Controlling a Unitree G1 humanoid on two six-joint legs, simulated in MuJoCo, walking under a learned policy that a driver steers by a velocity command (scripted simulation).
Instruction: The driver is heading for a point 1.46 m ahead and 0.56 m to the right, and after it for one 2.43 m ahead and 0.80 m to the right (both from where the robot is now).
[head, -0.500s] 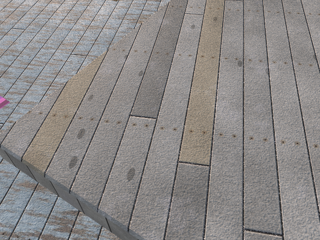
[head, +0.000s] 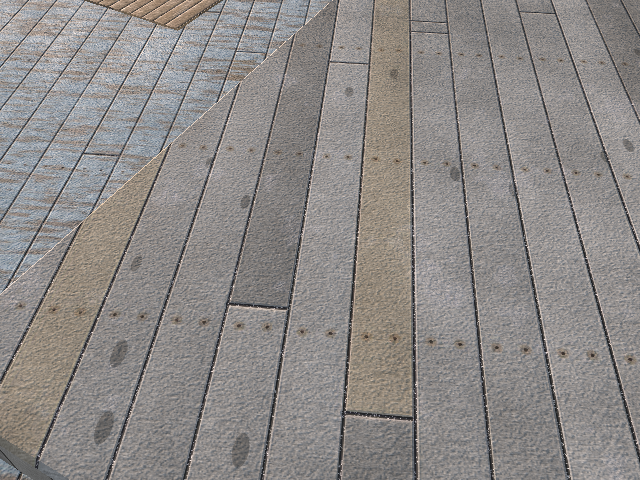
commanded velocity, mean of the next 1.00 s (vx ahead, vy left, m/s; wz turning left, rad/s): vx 0.24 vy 0.00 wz -0.51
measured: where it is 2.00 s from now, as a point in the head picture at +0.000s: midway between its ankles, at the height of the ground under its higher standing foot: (489, 292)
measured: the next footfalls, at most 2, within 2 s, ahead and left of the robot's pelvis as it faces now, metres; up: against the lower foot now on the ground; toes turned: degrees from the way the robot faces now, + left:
right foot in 0.26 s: +0.30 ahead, -0.11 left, +0.15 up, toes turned -13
left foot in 1.10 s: +0.62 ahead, -0.06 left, +0.15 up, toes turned -39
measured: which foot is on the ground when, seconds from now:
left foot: down 0.00-0.28, up 0.30-1.00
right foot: up 0.00-0.24, down 0.26-1.00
